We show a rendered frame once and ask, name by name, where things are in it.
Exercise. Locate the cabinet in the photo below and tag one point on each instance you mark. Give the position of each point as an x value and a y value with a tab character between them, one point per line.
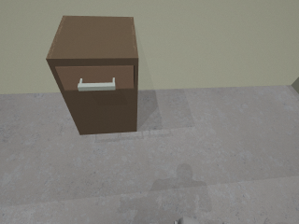
97	41

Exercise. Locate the handle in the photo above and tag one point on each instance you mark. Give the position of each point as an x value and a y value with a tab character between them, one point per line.
104	86

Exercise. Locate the drawer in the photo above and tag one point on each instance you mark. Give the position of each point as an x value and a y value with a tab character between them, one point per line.
70	75

